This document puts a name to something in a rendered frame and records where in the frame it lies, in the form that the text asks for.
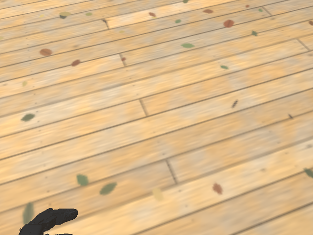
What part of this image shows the robot left hand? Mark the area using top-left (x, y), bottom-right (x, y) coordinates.
top-left (19, 208), bottom-right (78, 235)

